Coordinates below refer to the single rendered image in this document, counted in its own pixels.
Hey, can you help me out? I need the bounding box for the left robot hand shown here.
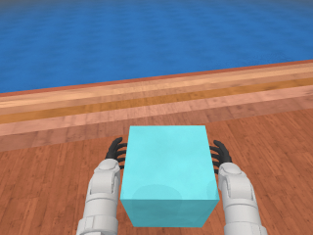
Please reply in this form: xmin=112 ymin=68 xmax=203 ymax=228
xmin=105 ymin=137 xmax=128 ymax=169

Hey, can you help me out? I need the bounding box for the robot left forearm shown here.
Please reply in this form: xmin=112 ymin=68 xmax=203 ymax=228
xmin=75 ymin=159 xmax=120 ymax=235

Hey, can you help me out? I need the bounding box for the robot right forearm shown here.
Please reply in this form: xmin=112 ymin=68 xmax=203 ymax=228
xmin=218 ymin=163 xmax=268 ymax=235

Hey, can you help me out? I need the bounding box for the right robot hand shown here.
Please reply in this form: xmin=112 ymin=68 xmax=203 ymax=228
xmin=209 ymin=140 xmax=233 ymax=174

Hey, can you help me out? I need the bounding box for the carton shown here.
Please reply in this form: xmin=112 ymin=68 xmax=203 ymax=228
xmin=119 ymin=125 xmax=220 ymax=228

